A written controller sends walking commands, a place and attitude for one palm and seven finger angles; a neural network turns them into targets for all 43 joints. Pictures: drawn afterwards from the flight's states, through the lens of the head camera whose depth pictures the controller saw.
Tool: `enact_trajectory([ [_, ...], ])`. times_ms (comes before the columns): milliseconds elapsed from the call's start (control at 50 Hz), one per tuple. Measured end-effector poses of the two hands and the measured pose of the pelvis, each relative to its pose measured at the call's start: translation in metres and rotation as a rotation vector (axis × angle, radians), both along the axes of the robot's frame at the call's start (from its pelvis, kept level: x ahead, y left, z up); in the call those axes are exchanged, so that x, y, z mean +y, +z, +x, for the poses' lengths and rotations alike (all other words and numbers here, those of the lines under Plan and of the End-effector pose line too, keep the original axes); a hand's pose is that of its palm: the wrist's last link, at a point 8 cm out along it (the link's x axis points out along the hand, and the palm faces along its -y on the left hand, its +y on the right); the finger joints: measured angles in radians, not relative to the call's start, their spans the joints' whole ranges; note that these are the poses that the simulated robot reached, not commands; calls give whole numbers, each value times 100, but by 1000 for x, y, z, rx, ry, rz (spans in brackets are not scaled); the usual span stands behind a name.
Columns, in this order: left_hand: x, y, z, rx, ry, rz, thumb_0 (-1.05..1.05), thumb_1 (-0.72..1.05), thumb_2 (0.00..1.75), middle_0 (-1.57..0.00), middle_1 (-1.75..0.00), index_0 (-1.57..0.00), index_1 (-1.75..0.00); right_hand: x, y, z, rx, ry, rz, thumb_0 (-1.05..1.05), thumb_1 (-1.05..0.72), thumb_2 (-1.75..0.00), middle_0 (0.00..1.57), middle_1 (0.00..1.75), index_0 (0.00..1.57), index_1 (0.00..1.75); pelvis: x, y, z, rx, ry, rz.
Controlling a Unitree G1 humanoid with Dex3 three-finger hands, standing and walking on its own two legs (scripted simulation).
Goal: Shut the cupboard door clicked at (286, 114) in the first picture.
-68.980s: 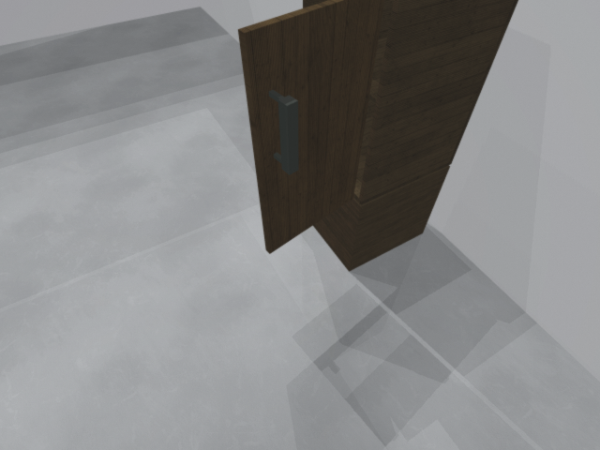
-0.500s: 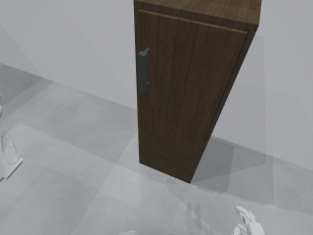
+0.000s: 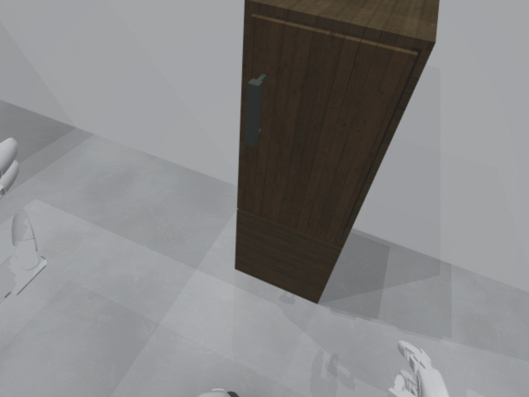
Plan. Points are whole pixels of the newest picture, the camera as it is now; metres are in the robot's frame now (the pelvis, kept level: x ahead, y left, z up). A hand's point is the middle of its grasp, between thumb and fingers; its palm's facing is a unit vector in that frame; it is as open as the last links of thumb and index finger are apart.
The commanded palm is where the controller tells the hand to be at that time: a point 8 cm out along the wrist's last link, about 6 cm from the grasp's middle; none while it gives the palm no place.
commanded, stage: step back with the hand held close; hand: left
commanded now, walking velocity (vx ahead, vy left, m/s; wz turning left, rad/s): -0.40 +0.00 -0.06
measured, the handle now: (256, 110) +0.71 +0.06 +0.07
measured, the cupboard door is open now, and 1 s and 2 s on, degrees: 0 0 0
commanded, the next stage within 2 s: stop stepping back and stand still in 0.10 s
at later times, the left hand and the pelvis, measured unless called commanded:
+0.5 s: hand out of the picture +0.12 +0.30 +0.19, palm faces +0.37 -0.85 -0.38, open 7.4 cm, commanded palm +0.06 +0.33 +0.20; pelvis -0.10 +0.05 +0.02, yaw -4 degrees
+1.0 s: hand out of the picture +0.09 +0.31 +0.19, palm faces +0.32 -0.82 -0.48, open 7.4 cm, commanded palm +0.03 +0.35 +0.20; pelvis -0.14 +0.07 +0.01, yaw -6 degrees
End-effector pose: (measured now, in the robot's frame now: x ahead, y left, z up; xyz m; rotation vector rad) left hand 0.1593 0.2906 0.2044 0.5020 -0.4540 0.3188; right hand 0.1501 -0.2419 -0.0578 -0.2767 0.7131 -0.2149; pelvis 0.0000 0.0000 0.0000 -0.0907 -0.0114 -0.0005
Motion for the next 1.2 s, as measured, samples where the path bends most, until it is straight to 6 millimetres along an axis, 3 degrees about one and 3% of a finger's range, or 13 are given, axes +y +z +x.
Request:
enact_trajectory([
  [120, 26, 5, -17, 20, 44, 13, 1, 89, 90, -21, -30, -21, -31, 14, 11, -20, -35, 3, 22, 1, -90, -90, 20, 30, 20, 30, 6, 6, -27, 17, -9, -9],
  [260, 18, 4, -59, -4, -15, -16, 1, 89, 90, -21, -30, -21, -31, 24, 9, -65, 15, 15, 8, 1, -90, -90, 21, 30, 20, 30, 21, 7, -55, 2, -57, 39],
  [340, 39, -7, -60, -20, 7, -54, 1, 89, 90, -21, -30, -21, -31, 28, 1, -95, 33, -34, -31, 1, -90, -90, 21, 30, 20, 30, 37, -1, -69, 4, -42, 18],
  [420, 59, -11, -62, 50, 52, -70, 1, 89, 90, -21, -30, -21, -31, 42, 3, -126, 39, -72, 8, 1, -90, -90, 20, 30, 20, 30, 43, 7, -90, -13, -54, 24],
  [520, 46, 0, -87, 121, 4, -50, 2, 89, 90, -21, -30, -20, -31, 58, 11, -158, 30, -72, 65, 1, -90, -90, 20, 30, 20, 30, 46, 20, -107, 1, -78, 45],
  [580, 39, 5, -104, 129, -40, 2, 2, 89, 90, -21, -30, -20, -31, 58, 3, -172, 47, -59, 63, 1, -90, -90, 21, 30, 20, 30, 51, 15, -123, 2, -102, 61],
  [680, 57, 9, -112, 57, -4, -24, 1, 89, 90, -22, -30, -21, -31, 56, -4, -194, 100, -107, 38, 1, -90, -90, 21, 30, 20, 30, 63, 15, -130, -15, -120, 72],
  [800, 81, -8, -98, 33, 37, -93, 1, 89, 90, -21, -30, -21, -31, 58, -11, -204, 60, -164, -4, 1, -90, -90, 20, 30, 20, 30, 82, 1, -137, -33, -99, 73],
  [900, 70, -9, -100, 137, 0, -49, 1, 89, 90, -21, -30, -20, -31, 75, -5, -206, 42, -152, 61, 1, -90, -90, 20, 30, 20, 30, 78, 12, -139, -26, -109, 80],
  [980, 57, -2, -109, 160, -16, 31, 1, 89, 90, -21, -30, -21, -31, 80, -13, -200, 59, -113, 99, 1, -90, -90, 20, 30, 20, 30, 72, 10, -138, -7, -111, 82],
  [1100, 65, 1, -107, 136, 58, -6, 1, 89, 90, -21, -30, -21, -31, 74, -21, -186, 128, -87, 97, 1, -90, -90, 21, 30, 20, 30, 73, 14, -126, -7, -100, 90],
  [1140, 73, -24, -94, 232, 78, -16, 1, 89, 90, -21, -30, -21, -31, 71, -26, -178, 135, -47, 109, 1, -90, -90, 20, 30, 20, 30, 77, 13, -122, 0, -66, 94],
  [1200, 80, -114, -75, 574, 99, -149, 0, 90, 90, -20, -30, -20, -31, 67, -46, -167, 168, -6, 103, 1, -90, -90, 20, 30, 20, 30, 87, 0, -119, 5, -38, 79],
])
